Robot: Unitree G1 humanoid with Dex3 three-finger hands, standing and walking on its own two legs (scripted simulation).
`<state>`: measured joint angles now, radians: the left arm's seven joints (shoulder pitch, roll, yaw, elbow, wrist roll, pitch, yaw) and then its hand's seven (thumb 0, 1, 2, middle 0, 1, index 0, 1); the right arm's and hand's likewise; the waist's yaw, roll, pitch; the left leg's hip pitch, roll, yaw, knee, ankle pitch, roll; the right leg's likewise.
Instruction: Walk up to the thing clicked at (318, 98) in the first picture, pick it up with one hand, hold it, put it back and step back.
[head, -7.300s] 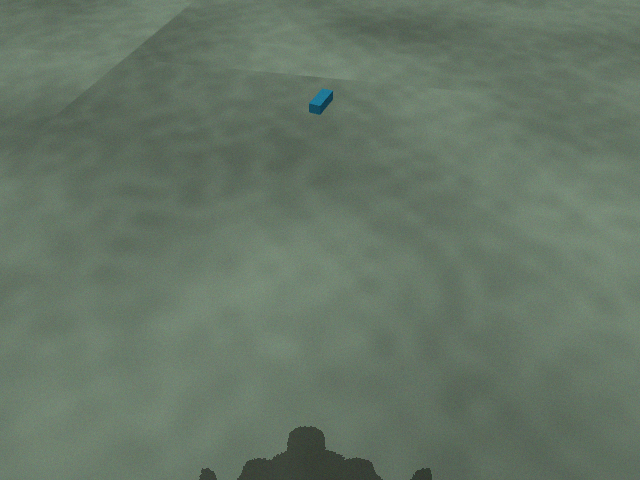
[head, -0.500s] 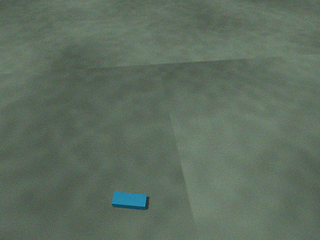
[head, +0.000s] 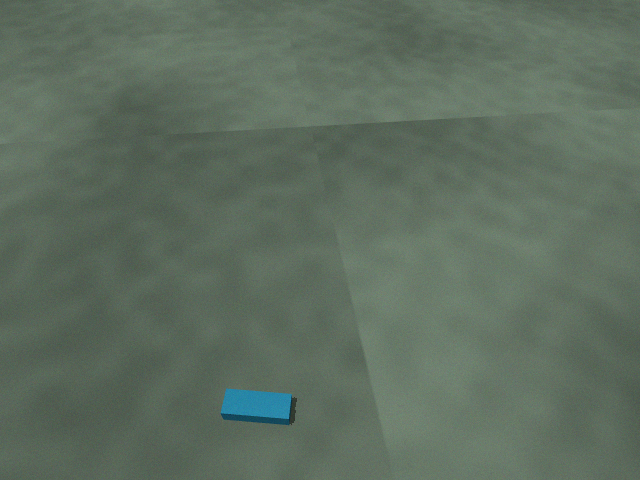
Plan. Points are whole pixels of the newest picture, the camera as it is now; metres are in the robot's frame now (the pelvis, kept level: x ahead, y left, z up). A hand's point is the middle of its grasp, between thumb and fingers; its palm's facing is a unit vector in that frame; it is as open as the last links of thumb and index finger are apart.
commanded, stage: walk up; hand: left
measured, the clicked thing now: (257, 406) +0.46 +0.18 -0.75
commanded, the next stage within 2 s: stand in 0.74 s
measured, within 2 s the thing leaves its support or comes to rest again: neither
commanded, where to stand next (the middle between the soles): +0.05 +0.02 m, yaw -4 degrees
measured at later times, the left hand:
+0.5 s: hand out of the picture +0.09 +0.24 -0.16, palm faces +0.02 -0.95 -0.33, open 7.4 cm
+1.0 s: hand out of the picture +0.09 +0.24 -0.16, palm faces +0.00 -0.95 -0.33, open 7.4 cm
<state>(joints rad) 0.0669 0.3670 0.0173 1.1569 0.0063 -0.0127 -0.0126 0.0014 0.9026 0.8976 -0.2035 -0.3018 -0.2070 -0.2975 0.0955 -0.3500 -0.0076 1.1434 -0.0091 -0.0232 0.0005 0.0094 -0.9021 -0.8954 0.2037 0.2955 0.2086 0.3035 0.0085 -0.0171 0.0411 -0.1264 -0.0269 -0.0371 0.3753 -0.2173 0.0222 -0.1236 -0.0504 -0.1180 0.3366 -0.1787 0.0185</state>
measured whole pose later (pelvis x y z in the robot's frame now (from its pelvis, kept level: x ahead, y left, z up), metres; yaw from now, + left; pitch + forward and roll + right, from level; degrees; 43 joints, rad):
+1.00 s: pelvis +0.01 -0.01 +0.00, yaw -1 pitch -2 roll +0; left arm 0.07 0.34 0.01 1.14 0.01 0.00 0.00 0.00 0.90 0.90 -0.20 -0.30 -0.21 -0.30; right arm 0.07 -0.34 0.00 1.14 -0.01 -0.01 0.00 0.01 -0.90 -0.90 0.20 0.30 0.21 0.30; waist 0.01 -0.01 0.06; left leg -0.06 -0.02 -0.03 0.29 -0.19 0.01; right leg -0.08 -0.04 -0.11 0.29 -0.17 0.01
